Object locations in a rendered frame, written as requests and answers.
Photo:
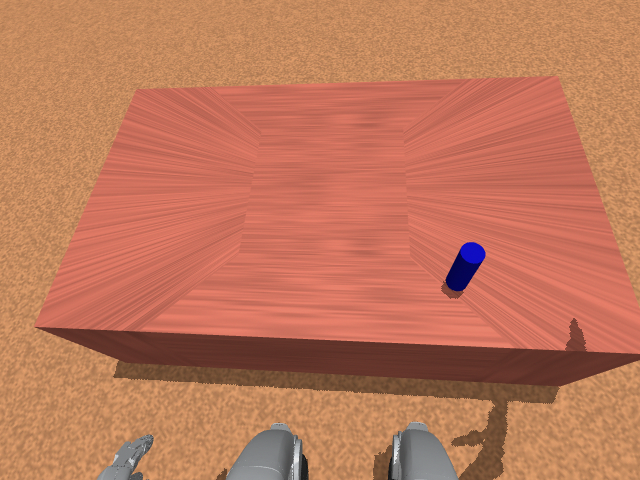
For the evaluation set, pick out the can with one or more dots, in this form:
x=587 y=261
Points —
x=468 y=260

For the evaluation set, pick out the left robot hand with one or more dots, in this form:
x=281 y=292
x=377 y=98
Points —
x=126 y=460

